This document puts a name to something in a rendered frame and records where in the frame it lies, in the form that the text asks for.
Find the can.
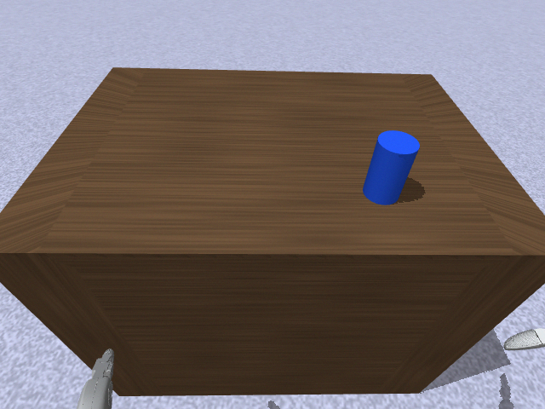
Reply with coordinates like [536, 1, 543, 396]
[363, 130, 420, 205]

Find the right robot hand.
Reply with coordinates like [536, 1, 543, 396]
[503, 328, 545, 350]

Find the left robot hand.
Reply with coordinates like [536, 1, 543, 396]
[77, 349, 114, 409]

